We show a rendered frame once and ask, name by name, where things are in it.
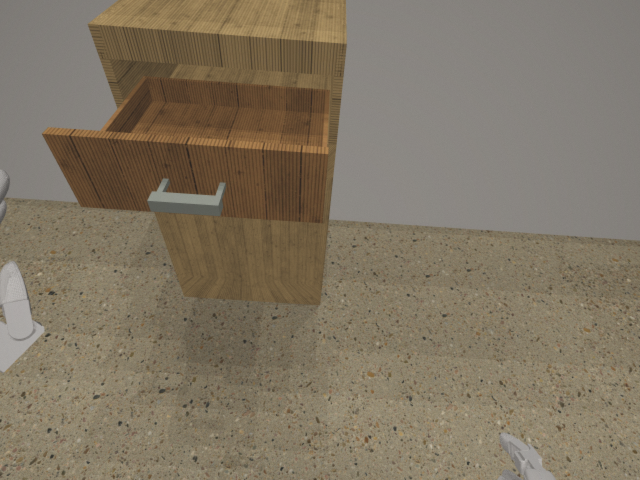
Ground drawer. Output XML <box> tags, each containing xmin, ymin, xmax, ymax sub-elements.
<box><xmin>42</xmin><ymin>76</ymin><xmax>330</xmax><ymax>223</ymax></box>

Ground cabinet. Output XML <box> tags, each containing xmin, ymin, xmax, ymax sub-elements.
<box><xmin>88</xmin><ymin>0</ymin><xmax>347</xmax><ymax>305</ymax></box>

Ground robot left hand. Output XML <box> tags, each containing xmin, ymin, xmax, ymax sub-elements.
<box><xmin>0</xmin><ymin>170</ymin><xmax>45</xmax><ymax>373</ymax></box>

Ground robot right hand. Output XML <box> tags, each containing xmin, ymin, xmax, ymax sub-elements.
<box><xmin>497</xmin><ymin>432</ymin><xmax>556</xmax><ymax>480</ymax></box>

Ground handle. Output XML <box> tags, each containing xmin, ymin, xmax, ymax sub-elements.
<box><xmin>147</xmin><ymin>178</ymin><xmax>226</xmax><ymax>216</ymax></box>

